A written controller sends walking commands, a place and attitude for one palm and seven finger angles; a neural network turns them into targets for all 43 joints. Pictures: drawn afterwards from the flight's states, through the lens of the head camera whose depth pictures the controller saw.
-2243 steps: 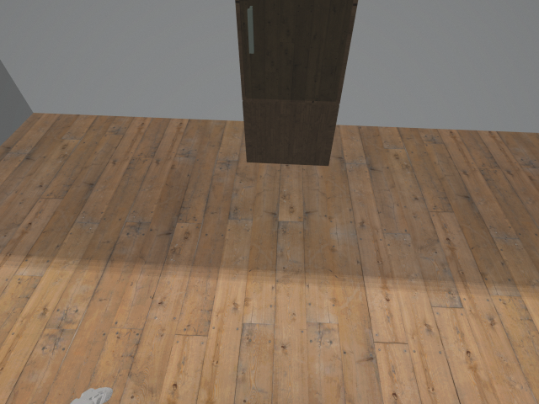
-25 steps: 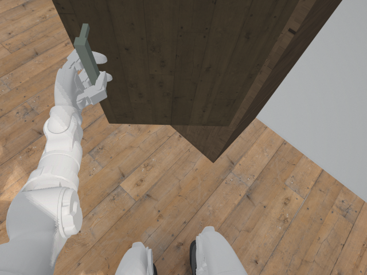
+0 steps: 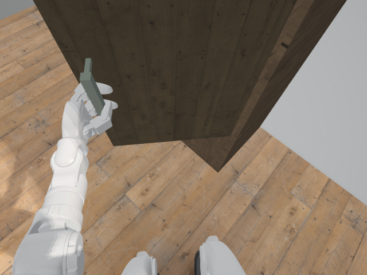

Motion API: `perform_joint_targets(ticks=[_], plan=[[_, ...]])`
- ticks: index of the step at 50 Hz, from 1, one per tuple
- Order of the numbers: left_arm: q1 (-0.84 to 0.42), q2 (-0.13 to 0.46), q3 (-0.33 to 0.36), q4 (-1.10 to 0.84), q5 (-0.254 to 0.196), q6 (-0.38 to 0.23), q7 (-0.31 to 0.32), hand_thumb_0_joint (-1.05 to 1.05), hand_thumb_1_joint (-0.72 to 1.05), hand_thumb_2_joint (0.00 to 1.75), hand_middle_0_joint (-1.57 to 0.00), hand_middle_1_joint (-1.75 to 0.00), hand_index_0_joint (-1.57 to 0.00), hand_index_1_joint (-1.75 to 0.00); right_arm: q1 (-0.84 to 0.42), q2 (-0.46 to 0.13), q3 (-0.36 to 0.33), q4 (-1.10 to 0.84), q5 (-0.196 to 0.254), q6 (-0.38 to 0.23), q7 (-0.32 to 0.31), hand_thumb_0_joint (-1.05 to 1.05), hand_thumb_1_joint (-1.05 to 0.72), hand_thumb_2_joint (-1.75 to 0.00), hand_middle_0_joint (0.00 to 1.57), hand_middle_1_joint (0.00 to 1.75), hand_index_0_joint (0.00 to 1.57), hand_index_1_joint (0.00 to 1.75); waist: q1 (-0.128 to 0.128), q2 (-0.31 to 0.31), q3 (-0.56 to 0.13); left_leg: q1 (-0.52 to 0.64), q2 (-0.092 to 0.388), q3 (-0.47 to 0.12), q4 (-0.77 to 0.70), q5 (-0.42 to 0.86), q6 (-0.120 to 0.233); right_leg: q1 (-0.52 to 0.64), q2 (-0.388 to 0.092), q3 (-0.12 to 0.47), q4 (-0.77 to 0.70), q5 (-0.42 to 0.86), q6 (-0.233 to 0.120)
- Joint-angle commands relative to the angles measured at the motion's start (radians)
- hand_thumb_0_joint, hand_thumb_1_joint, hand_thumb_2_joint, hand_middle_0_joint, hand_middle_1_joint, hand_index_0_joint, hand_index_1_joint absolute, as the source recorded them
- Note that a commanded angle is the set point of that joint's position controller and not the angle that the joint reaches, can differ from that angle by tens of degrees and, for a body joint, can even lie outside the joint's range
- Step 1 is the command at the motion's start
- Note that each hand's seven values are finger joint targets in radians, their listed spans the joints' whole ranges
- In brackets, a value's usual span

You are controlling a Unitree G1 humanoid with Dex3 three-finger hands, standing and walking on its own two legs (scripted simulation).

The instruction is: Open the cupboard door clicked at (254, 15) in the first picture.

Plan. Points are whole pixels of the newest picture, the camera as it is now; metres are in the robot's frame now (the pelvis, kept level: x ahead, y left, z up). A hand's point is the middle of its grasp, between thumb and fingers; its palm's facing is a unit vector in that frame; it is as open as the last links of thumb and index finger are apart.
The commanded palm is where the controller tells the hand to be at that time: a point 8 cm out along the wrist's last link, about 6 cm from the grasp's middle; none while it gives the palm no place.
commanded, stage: pull the door open along its arc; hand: left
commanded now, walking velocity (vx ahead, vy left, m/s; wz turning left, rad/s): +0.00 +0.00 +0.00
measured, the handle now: (98, 95) +0.50 +0.17 +0.05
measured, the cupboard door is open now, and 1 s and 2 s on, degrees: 50 83 84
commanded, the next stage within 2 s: open thumb and fingers to let go in 0.64 s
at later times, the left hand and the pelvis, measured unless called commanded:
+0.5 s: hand (140, 187) +0.29 +0.07 +0.04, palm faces +0.27 -0.96 +0.01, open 6.1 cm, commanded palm +0.22 +0.14 +0.04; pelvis +0.01 -0.03 +0.01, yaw +3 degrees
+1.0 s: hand (156, 199) +0.26 +0.04 +0.05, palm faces +0.39 -0.92 -0.02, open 7.2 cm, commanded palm +0.21 +0.09 +0.04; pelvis -0.01 -0.06 +0.00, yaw +5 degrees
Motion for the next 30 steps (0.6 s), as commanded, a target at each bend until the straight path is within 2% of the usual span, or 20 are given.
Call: perform_joint_targets(ticks=[1, 2, 3, 5, 6, 7, 8, 9, 10, 12, 13, 14, 15, 17, 20, 23, 27, 30], plan=[[0.018, 0.111, -0.018, -0.376, -0.043, -0.059, -0.008, 0.00, 0.90, 0.90, -0.40, -1.35, -0.40, -1.35, 0.048, -0.146, -0.069, -0.138, 0.015, -0.044, -0.006, 0.00, -0.90, -0.90, 0.20, 0.30, 0.20, 0.30, 0.082, -0.019, -0.452, 0.145, -0.033, -0.038, -0.160, 0.502, -0.014, 0.526, 0.019, 0.028, -0.080, 0.459, -0.008], [0.064, 0.112, -0.015, -0.424, -0.049, -0.061, -0.004, 0.00, 0.90, 0.90, -0.40, -1.35, -0.40, -1.35, 0.037, -0.144, -0.068, -0.151, 0.016, -0.049, -0.008, 0.00, -0.90, -0.90, 0.20, 0.30, 0.20, 0.30, 0.091, -0.016, -0.445, 0.142, -0.035, -0.038, -0.165, 0.501, -0.012, 0.540, 0.017, 0.027, -0.078, 0.462, -0.012], [0.130, 0.107, 0.024, -0.465, -0.067, -0.059, 0.028, 0.00, 0.90, 0.90, -0.40, -1.35, -0.40, -1.35, 0.020, -0.134, -0.071, -0.153, 0.015, -0.053, -0.008, 0.00, -0.90, -0.90, 0.20, 0.30, 0.20, 0.30, 0.116, -0.027, -0.437, 0.136, -0.036, -0.032, -0.172, 0.487, -0.017, 0.549, 0.016, 0.028, -0.080, 0.459, -0.009], [0.263, 0.032, -0.010, -0.557, -0.072, -0.057, 0.094, 0.00, 0.90, 0.90, -0.40, -1.35, -0.40, -1.35, -0.015, -0.116, -0.069, -0.172, 0.011, -0.066, -0.003, 0.00, -0.90, -0.90, 0.20, 0.30, 0.20, 0.30, 0.135, -0.027, -0.413, 0.144, -0.038, -0.025, -0.184, 0.475, -0.023, 0.557, 0.014, 0.021, -0.085, 0.446, -0.008], [0.316, 0.020, 0.009, -0.587, -0.075, -0.055, 0.142, 0.00, 0.90, 0.90, -0.40, -1.35, -0.40, -1.35, -0.034, -0.107, -0.068, -0.177, 0.008, -0.072, -0.002, 0.00, -0.90, -0.90, 0.20, 0.30, 0.20, 0.30, 0.151, -0.035, -0.383, 0.130, -0.040, -0.024, -0.189, 0.455, -0.028, 0.558, 0.011, 0.018, -0.088, 0.433, -0.010], [0.359, 0.024, 0.023, -0.620, -0.067, -0.058, 0.196, 0.00, 0.90, 0.90, -0.40, -1.35, -0.40, -1.35, -0.054, -0.103, -0.065, -0.186, 0.003, -0.076, -0.002, 0.00, -0.90, -0.90, 0.20, 0.30, 0.20, 0.30, 0.168, -0.026, -0.360, 0.122, -0.043, -0.028, -0.193, 0.435, -0.031, 0.554, 0.011, 0.017, -0.088, 0.406, -0.015], [0.388, -0.003, 0.009, -0.648, -0.049, -0.061, 0.247, 0.00, 0.90, 0.90, -0.40, -1.35, -0.40, -1.35, -0.072, -0.093, -0.062, -0.184, -0.005, -0.078, 0.000, 0.00, -0.90, -0.90, 0.20, 0.30, 0.20, 0.30, 0.167, -0.040, -0.346, 0.122, -0.043, -0.028, -0.192, 0.422, -0.033, 0.547, 0.008, 0.017, -0.084, 0.399, -0.013], [0.455, -0.029, 0.005, -0.671, -0.034, -0.063, 0.297, 0.00, 0.90, 0.90, -0.40, -1.35, -0.40, -1.35, -0.083, -0.084, -0.063, -0.190, -0.013, -0.082, 0.002, 0.00, -0.90, -0.90, 0.20, 0.30, 0.20, 0.30, 0.181, -0.073, -0.347, 0.117, -0.045, -0.028, -0.189, 0.418, -0.034, 0.560, 0.005, 0.016, -0.079, 0.397, -0.013], [0.502, -0.045, -0.004, -0.711, -0.015, -0.069, 0.345, 0.00, 0.90, 0.90, -0.40, -1.35, -0.40, -1.35, -0.103, -0.075, -0.062, -0.194, -0.019, -0.084, 0.005, 0.00, -0.90, -0.90, 0.20, 0.30, 0.20, 0.30, 0.193, -0.050, -0.346, 0.121, -0.047, -0.026, -0.186, 0.417, -0.037, 0.563, 0.002, 0.021, -0.076, 0.400, -0.015], [0.557, -0.065, -0.033, -0.738, 0.029, -0.069, 0.423, 0.00, 0.90, 0.90, -0.40, -1.35, -0.40, -1.35, -0.123, -0.071, -0.059, -0.199, -0.031, -0.081, 0.005, 0.00, -0.90, -0.90, 0.20, 0.30, 0.20, 0.30, 0.187, -0.090, -0.314, 0.106, -0.050, -0.033, -0.175, 0.391, -0.034, 0.559, 0.000, 0.024, -0.075, 0.388, -0.015], [0.541, -0.085, -0.057, -0.780, 0.052, -0.077, 0.461, 0.00, 0.90, 0.90, -0.40, -1.35, -0.40, -1.35, -0.138, -0.063, -0.060, -0.198, -0.036, -0.079, 0.003, 0.00, -0.90, -0.90, 0.20, 0.30, 0.20, 0.30, 0.187, -0.078, -0.322, 0.111, -0.052, -0.033, -0.169, 0.382, -0.035, 0.557, -0.003, 0.034, -0.071, 0.383, -0.014], [0.581, -0.118, -0.102, -0.779, 0.079, -0.074, 0.481, 0.00, 0.90, 0.90, -0.40, -1.35, -0.40, -1.35, -0.142, -0.057, -0.059, -0.200, -0.041, -0.079, 0.003, 0.00, -0.90, -0.90, 0.20, 0.30, 0.20, 0.30, 0.182, -0.062, -0.304, 0.116, -0.053, -0.030, -0.167, 0.369, -0.035, 0.544, -0.004, 0.034, -0.073, 0.373, -0.015], [0.582, -0.130, -0.117, -0.792, 0.093, -0.074, 0.505, 0.00, 0.90, 0.90, -0.40, -1.35, -0.40, -1.35, -0.151, -0.054, -0.058, -0.197, -0.043, -0.078, 0.001, 0.00, -0.90, -0.90, 0.20, 0.30, 0.20, 0.30, 0.177, -0.077, -0.293, 0.114, -0.054, -0.032, -0.163, 0.355, -0.034, 0.538, -0.006, 0.036, -0.077, 0.360, -0.013], [0.596, -0.156, -0.164, -0.828, 0.124, -0.075, 0.532, 0.00, 0.90, 0.90, -0.40, -1.35, -0.40, -1.35, -0.157, -0.046, -0.057, -0.196, -0.050, -0.078, -0.006, 0.00, -0.90, -0.90, 0.20, 0.30, 0.20, 0.30, 0.166, -0.077, -0.304, 0.119, -0.058, -0.034, -0.155, 0.341, -0.030, 0.548, -0.007, 0.049, -0.086, 0.358, -0.013], [0.674, -0.223, -0.233, -0.858, 0.142, -0.061, 0.568, 0.00, 0.90, 0.90, -0.40, -1.35, -0.40, -1.35, -0.178, -0.031, -0.053, -0.200, -0.052, -0.083, -0.007, 0.00, -0.90, -0.90, 0.20, 0.30, 0.20, 0.30, 0.169, -0.074, -0.296, 0.125, -0.063, -0.034, -0.154, 0.329, -0.032, 0.562, -0.010, 0.054, -0.097, 0.359, -0.013], [0.724, -0.256, -0.285, -0.901, 0.157, -0.044, 0.587, 0.00, 0.90, 0.90, -0.40, -1.35, -0.40, -1.35, -0.192, -0.025, -0.052, -0.206, -0.054, -0.092, -0.010, 0.00, -0.90, -0.90, 0.20, 0.30, 0.20, 0.30, 0.160, -0.093, -0.299, 0.123, -0.063, -0.036, -0.146, 0.327, -0.031, 0.580, -0.015, 0.068, -0.108, 0.382, -0.009], [0.804, -0.306, -0.340, -0.938, 0.179, -0.023, 0.629, 0.00, 0.90, 0.90, -0.40, -1.35, -0.40, -1.35, -0.206, -0.012, -0.047, -0.210, -0.059, -0.113, -0.011, 0.00, -0.90, -0.90, 0.20, 0.30, 0.20, 0.30, 0.152, -0.111, -0.269, 0.105, -0.065, -0.045, -0.139, 0.290, -0.033, 0.588, -0.025, 0.091, -0.132, 0.359, -0.004], [0.843, -0.380, -0.435, -0.987, 0.211, -0.015, 0.667, 0.00, 0.90, 0.90, -0.40, -1.35, -0.40, -1.35, -0.218, -0.005, -0.045, -0.215, -0.065, -0.136, -0.005, 0.00, -0.90, -0.90, 0.20, 0.30, 0.20, 0.30, 0.137, -0.102, -0.264, 0.105, -0.067, -0.048, -0.129, 0.266, -0.034, 0.563, -0.034, 0.094, -0.136, 0.336, 0.000]])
